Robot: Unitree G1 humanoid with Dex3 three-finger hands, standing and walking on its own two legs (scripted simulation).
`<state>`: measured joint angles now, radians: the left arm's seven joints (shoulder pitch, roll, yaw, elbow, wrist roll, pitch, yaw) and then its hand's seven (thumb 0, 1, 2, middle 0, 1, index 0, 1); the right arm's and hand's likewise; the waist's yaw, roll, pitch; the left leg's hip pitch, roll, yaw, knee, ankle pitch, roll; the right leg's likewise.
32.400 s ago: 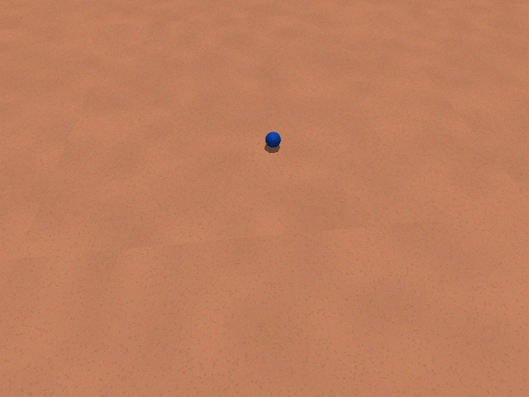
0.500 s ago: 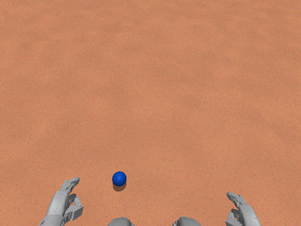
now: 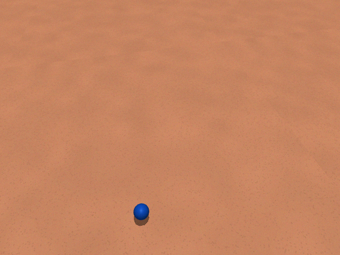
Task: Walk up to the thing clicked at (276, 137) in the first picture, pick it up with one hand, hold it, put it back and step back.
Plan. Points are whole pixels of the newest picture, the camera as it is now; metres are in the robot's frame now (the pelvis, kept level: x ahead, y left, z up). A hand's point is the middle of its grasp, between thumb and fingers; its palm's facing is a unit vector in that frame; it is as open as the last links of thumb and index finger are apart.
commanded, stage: stand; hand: left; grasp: from above
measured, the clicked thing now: (141, 211) +0.45 +0.18 -0.73
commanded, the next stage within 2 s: step back in 1.90 s
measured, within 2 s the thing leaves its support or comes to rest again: neither
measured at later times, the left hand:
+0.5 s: hand out of the picture +0.05 +0.23 -0.15, palm faces +0.02 -0.94 -0.34, open 7.4 cm
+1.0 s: hand out of the picture +0.06 +0.23 -0.15, palm faces +0.01 -0.94 -0.34, open 7.4 cm
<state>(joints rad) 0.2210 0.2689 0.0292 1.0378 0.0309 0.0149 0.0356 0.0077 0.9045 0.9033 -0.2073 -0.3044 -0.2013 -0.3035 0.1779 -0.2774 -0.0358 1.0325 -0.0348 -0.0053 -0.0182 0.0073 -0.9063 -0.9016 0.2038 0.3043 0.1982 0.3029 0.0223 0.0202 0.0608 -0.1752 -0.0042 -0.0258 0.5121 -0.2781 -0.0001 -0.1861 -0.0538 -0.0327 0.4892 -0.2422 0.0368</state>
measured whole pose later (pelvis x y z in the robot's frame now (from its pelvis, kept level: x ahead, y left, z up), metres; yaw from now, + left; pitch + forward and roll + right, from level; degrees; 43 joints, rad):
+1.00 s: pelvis +0.00 -0.02 +0.01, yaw +0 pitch -4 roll +0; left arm 0.12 0.31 0.03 1.16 0.02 0.00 0.01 0.00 0.90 0.90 -0.21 -0.30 -0.20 -0.30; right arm 0.13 -0.33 -0.01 1.14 -0.02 -0.01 -0.01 0.00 -0.91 -0.90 0.20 0.30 0.20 0.30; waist 0.00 0.02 0.06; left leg -0.09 0.02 -0.03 0.35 -0.19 -0.03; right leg -0.11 -0.03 -0.04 0.34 -0.16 0.01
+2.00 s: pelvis +0.00 -0.02 +0.01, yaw -1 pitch -2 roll +0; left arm 0.09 0.34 0.04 1.09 -0.01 0.00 0.01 0.00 0.90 0.90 -0.21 -0.30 -0.20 -0.30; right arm 0.08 -0.36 -0.02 1.09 0.00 0.01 0.01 0.00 -0.91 -0.90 0.20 0.30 0.20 0.30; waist 0.00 0.03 0.11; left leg -0.17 0.03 -0.03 0.44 -0.23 -0.02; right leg -0.18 -0.02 -0.04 0.41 -0.19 0.00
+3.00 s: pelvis -0.20 +0.03 -0.02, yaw -2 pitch -3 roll +1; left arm 0.09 0.36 0.06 0.75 0.02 0.05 0.01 0.00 0.90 0.90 -0.21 -0.30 -0.20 -0.30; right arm 0.14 -0.40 -0.05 0.89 -0.02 0.02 -0.02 0.00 -0.91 -0.90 0.20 0.30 0.20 0.30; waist 0.00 -0.02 0.21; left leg -0.24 -0.04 -0.03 0.63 -0.33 0.00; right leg -0.40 -0.01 0.02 0.66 -0.21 -0.01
